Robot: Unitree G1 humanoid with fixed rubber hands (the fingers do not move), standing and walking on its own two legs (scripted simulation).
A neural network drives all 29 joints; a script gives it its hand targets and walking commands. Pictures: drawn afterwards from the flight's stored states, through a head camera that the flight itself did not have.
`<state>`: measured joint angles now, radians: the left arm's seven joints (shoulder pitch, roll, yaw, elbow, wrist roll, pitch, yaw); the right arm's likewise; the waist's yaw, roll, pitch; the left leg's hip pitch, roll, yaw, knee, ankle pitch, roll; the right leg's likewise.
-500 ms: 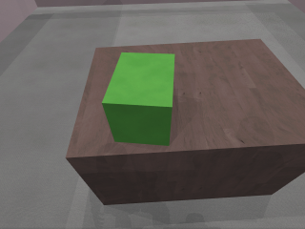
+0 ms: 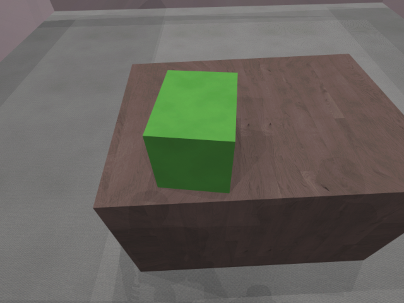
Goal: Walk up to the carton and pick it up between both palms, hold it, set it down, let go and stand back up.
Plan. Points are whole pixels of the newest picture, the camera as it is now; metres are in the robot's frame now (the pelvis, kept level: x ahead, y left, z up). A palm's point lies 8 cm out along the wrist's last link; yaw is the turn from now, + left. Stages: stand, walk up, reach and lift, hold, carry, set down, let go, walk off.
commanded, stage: stand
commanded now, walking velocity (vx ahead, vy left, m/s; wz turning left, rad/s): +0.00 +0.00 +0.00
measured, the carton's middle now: (197, 130) +0.58 +0.03 -0.03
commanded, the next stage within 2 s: none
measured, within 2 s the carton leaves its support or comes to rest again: neither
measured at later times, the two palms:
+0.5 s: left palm out of the picture -0.04 +0.20 -0.15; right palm out of the picture -0.05 -0.20 -0.15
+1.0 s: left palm out of the picture -0.02 +0.20 -0.15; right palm out of the picture -0.05 -0.20 -0.15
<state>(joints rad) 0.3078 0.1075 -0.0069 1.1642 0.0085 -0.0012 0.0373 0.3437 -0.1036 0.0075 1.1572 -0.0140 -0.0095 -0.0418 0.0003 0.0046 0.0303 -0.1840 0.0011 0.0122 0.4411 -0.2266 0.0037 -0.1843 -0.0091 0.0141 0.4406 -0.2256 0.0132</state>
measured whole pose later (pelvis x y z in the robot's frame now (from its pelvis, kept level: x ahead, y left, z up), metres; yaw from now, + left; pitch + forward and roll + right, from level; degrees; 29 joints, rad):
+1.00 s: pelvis +0.00 +0.00 +0.00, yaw +0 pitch -1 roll +0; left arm 0.31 0.09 -0.01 1.15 0.01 -0.01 0.03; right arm 0.36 -0.11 0.00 1.15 -0.01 -0.01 -0.04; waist -0.01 0.01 0.03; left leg -0.19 0.00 0.01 0.44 -0.22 0.00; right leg -0.19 -0.01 0.01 0.43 -0.22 0.01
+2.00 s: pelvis +0.01 -0.01 +0.00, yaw +0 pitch -1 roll +0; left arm 0.33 0.11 0.00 1.17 0.01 -0.01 0.04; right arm 0.35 -0.11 0.00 1.13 -0.01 -0.02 -0.03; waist 0.00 0.01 0.03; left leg -0.17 0.02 0.01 0.42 -0.23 -0.01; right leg -0.17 0.00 0.01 0.42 -0.23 0.00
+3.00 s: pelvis +0.00 +0.00 +0.00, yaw +0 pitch -1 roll +0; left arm 0.35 0.10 -0.01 1.16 0.00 -0.01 0.03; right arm 0.36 -0.11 0.00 1.14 -0.01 -0.01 -0.03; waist 0.00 0.00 0.03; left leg -0.18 0.01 0.01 0.43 -0.22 0.00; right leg -0.18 -0.01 0.00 0.41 -0.21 0.01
